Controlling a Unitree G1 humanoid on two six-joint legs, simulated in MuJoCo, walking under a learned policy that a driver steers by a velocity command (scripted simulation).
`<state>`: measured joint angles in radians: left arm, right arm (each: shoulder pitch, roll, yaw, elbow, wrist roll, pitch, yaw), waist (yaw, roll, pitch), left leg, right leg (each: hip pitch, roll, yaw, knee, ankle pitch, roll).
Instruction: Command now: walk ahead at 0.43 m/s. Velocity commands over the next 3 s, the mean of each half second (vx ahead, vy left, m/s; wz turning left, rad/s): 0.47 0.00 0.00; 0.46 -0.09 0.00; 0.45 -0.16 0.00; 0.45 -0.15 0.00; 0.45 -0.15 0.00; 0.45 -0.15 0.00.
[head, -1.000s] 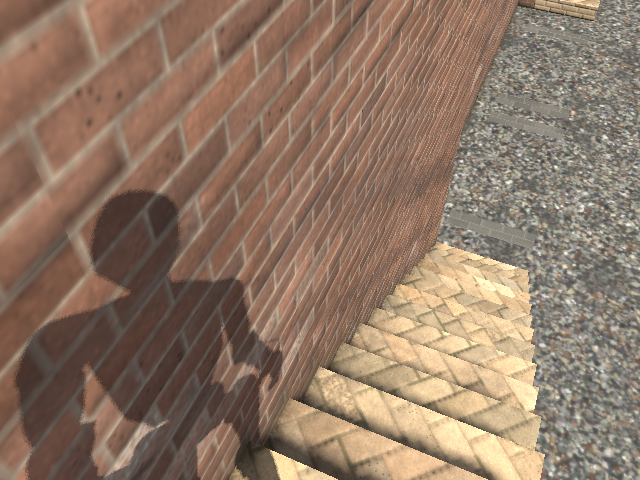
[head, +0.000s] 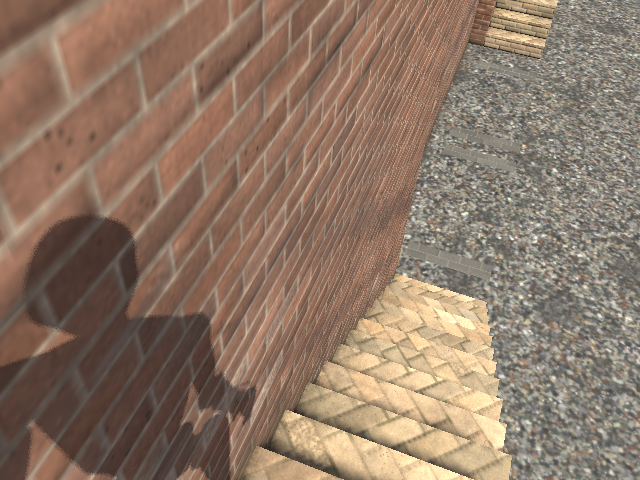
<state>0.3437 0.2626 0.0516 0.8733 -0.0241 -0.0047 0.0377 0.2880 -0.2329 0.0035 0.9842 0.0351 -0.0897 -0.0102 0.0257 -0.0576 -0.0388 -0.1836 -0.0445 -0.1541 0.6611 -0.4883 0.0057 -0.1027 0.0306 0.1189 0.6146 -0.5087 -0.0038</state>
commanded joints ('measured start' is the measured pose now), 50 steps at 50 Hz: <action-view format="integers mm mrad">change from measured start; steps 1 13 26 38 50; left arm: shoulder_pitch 26 169 2 2 -138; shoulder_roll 79 24 112 -87 75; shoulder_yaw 23 45 -3 -8 45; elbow -61 -21 188 136 -129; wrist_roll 0 -19 59 -30 -5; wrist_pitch -33 -19 -85 -4 66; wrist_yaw -15 -95 18 -29 -42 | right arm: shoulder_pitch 195 91 142 614 225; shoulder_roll -156 -161 -73 -83 -75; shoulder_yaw -42 -44 -26 -38 -36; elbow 11 23 -93 112 -20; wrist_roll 2 -27 -49 -86 -30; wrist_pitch -6 18 66 19 -10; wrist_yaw -3 -110 -32 53 -99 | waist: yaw -48 118 -154 -217 -33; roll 117 181 -28 324 205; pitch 47 -61 169 88 129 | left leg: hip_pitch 55 -605 -640 425 -199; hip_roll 53 106 161 246 310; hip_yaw -90 -19 -91 69 -109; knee -7 301 763 -154 -43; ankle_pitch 578 133 632 1468 144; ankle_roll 181 108 -59 -54 173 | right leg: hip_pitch -169 254 -462 -664 -547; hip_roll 59 38 -307 224 22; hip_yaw -30 -100 340 37 222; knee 178 283 -181 1503 513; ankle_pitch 431 933 289 -444 795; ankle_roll -23 77 -276 -8 124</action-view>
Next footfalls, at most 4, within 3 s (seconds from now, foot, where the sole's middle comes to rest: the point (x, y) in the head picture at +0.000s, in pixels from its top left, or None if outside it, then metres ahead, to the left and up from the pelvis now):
0.34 right None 0.18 -0.18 -0.95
0.74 left None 0.45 0.07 -1.14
1.24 right None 0.58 -0.33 -1.34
1.90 left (346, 465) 0.92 -0.12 -1.53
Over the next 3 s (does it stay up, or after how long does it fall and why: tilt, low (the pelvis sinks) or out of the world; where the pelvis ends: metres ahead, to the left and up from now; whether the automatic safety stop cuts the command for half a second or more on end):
stays up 1.28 -0.38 -1.12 its command is cut before an obstacle after 0.7 s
